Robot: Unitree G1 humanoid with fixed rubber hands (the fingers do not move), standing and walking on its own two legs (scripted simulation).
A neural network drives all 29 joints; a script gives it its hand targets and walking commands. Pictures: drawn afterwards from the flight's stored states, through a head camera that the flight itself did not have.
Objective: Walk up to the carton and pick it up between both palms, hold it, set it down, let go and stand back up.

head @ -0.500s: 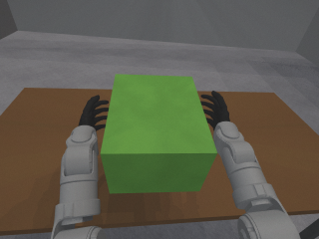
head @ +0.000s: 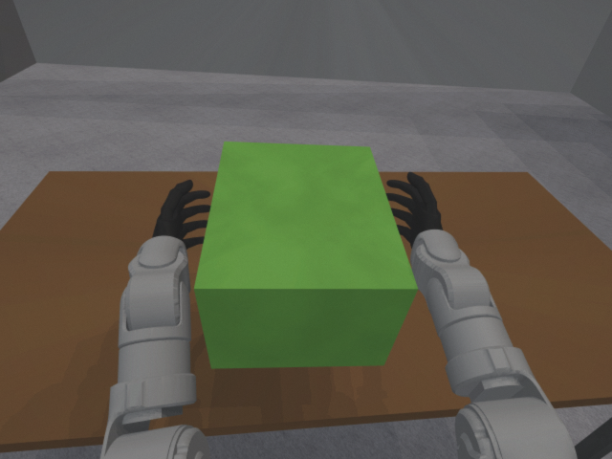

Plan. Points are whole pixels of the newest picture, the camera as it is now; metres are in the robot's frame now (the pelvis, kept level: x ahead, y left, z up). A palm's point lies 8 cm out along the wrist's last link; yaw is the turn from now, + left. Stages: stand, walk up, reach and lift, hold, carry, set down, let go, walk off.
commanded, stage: hold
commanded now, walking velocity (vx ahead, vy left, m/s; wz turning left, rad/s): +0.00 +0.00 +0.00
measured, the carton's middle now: (298, 246) +0.40 +0.01 +0.12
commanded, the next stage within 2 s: none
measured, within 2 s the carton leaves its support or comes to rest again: neither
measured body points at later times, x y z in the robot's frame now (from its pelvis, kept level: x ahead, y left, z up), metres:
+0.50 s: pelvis +0.00 +0.00 +0.00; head -0.04 +0.03 +0.45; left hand +0.37 +0.17 +0.16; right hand +0.38 -0.15 +0.17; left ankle +0.03 +0.11 -0.75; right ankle -0.01 -0.11 -0.75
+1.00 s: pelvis +0.01 +0.00 +0.00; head -0.04 +0.03 +0.45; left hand +0.37 +0.17 +0.17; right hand +0.38 -0.15 +0.18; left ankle +0.03 +0.11 -0.75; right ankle -0.01 -0.11 -0.75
